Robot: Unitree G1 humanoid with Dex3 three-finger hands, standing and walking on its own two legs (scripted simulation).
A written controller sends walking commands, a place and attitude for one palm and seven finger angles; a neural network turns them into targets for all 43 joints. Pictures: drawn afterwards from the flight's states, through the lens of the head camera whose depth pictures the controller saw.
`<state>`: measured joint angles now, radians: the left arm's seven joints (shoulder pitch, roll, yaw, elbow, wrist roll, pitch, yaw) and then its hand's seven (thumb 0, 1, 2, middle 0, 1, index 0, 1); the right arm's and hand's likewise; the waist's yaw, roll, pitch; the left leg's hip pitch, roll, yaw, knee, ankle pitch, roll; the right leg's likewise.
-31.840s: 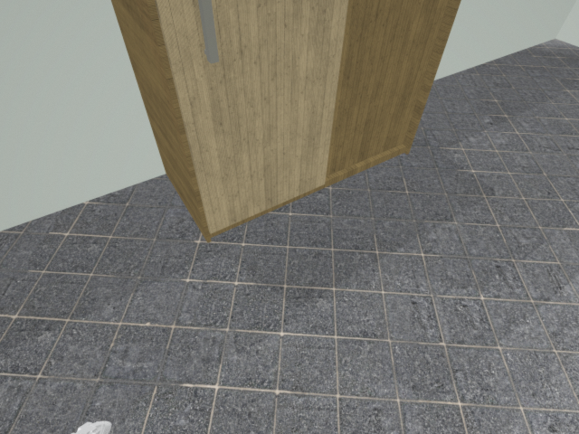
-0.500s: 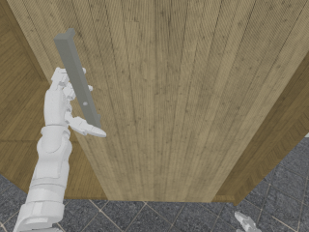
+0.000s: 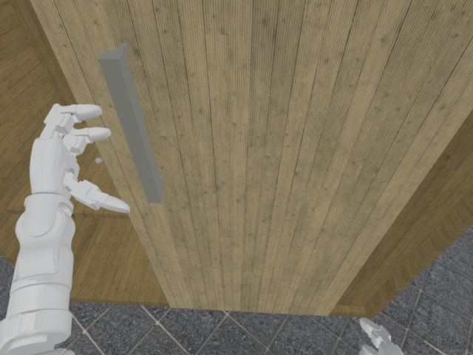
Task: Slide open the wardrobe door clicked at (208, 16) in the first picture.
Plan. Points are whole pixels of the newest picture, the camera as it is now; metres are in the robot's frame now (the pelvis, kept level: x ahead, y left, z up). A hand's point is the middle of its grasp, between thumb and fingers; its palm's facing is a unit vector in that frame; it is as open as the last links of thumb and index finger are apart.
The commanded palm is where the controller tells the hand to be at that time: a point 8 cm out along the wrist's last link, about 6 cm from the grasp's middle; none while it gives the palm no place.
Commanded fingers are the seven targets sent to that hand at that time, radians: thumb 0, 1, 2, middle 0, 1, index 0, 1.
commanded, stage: slip the hand off the handle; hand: left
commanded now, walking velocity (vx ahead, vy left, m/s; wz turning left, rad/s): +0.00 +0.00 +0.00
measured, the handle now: (142, 134) +0.40 +0.19 +0.18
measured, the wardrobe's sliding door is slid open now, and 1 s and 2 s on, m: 0.44 0.44 0.44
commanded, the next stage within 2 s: draw the hand back to the body in 0.70 s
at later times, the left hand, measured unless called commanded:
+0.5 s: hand (69, 207) +0.25 +0.25 +0.18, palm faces +0.23 -0.97 -0.11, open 14.7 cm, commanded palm +0.22 +0.29 +0.17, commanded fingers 0.00 -0.55 0.20 -0.25 -1.15 -0.25 -1.15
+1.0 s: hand (60, 245) +0.21 +0.24 +0.17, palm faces +0.06 -0.99 -0.11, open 14.7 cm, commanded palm +0.17 +0.29 +0.18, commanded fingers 0.00 -0.55 0.20 -0.25 -1.15 -0.25 -1.15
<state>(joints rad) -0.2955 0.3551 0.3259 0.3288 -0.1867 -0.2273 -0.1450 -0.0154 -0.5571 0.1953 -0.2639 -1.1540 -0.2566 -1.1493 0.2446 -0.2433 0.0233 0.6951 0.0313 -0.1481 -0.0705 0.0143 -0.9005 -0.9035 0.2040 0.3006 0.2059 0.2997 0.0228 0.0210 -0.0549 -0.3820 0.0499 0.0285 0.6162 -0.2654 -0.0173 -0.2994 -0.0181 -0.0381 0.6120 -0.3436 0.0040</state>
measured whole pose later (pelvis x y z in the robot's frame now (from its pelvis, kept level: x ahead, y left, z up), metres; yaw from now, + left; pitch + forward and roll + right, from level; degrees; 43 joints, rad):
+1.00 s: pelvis -0.01 +0.00 +0.00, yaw +1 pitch -3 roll -1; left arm 0.20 0.39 0.36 -0.17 -0.36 0.11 -0.36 -0.02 -0.55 0.20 -0.26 -1.15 -0.26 -1.15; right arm 0.23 -0.26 0.07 0.67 0.06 -0.29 -0.11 0.02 -0.90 -0.90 0.20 0.30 0.21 0.30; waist 0.07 0.06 -0.06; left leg -0.28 0.05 0.00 0.58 -0.25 -0.02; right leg -0.18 -0.02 -0.06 0.56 -0.33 0.00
